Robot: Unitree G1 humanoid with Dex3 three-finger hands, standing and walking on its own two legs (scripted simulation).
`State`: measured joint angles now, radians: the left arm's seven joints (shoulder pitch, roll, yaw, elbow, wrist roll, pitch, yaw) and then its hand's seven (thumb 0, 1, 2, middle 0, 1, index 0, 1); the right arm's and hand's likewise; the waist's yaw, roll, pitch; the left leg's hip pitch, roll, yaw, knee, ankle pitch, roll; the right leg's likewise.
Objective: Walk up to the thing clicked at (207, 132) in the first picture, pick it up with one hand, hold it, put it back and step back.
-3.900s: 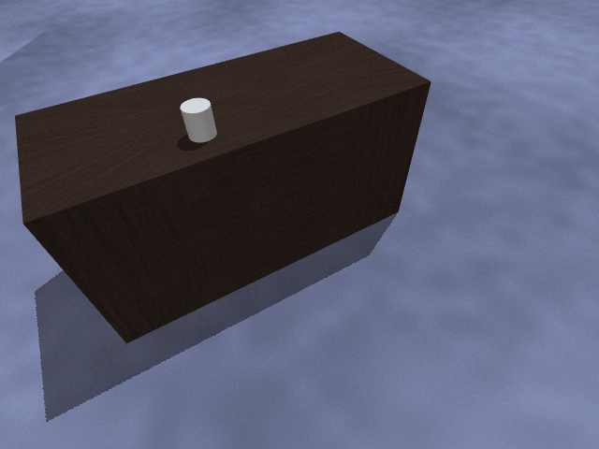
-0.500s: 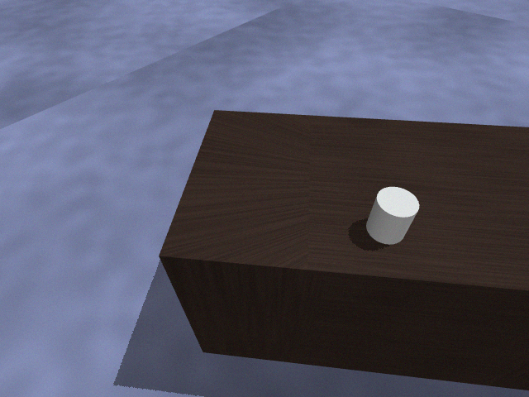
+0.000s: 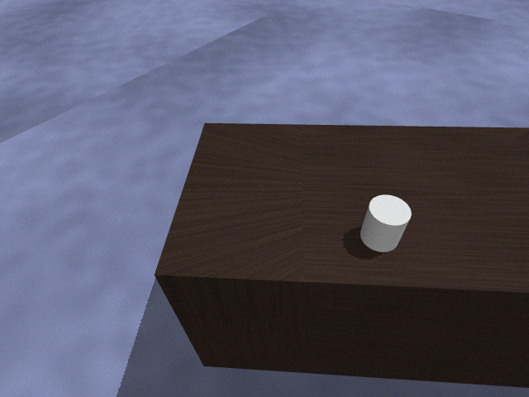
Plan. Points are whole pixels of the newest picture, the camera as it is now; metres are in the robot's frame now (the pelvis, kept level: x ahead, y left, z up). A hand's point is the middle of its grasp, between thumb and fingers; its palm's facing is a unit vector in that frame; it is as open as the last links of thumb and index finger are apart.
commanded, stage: walk up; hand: right
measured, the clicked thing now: (384, 223) +0.49 -0.23 -0.08
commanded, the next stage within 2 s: stand in 0.64 s
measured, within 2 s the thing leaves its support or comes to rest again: neither
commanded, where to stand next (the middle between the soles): +0.07 +0.00 m, yaw -2 degrees
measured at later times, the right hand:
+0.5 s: hand out of the picture +0.07 -0.25 -0.16, palm faces +0.03 +0.95 -0.32, open 7.4 cm
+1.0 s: hand out of the picture +0.08 -0.26 -0.15, palm faces +0.01 +0.94 -0.33, open 7.4 cm
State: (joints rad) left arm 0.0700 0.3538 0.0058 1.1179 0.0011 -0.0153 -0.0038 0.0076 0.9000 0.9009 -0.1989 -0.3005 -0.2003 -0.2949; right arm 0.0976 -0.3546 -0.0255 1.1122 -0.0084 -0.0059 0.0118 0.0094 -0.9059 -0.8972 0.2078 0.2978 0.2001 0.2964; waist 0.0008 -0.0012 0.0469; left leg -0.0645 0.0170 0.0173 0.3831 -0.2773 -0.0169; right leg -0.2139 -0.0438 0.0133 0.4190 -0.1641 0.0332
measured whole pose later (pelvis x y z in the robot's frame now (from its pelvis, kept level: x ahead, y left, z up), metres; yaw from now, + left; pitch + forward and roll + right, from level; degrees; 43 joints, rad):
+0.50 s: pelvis +0.00 +0.00 +0.00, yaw -1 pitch -3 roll +1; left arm 0.09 0.34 0.01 1.13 0.01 0.00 0.00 0.01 0.90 0.90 -0.20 -0.30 -0.20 -0.29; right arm 0.12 -0.35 -0.03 1.12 -0.01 0.00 0.01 0.01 -0.91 -0.90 0.21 0.30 0.20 0.30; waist -0.01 0.01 0.07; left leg -0.04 0.02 0.04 0.36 -0.28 -0.02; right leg -0.21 -0.03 0.04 0.41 -0.16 0.03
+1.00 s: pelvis +0.00 -0.01 +0.00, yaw +0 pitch -2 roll +0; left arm 0.08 0.35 0.00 1.14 0.00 0.00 0.00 0.01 0.90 0.90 -0.20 -0.30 -0.20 -0.29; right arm 0.10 -0.35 -0.02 1.13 -0.01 -0.01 0.01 0.01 -0.91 -0.90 0.21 0.30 0.20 0.30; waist -0.01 0.00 0.05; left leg -0.02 0.03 0.02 0.30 -0.24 -0.03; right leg -0.18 -0.03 0.01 0.36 -0.14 0.02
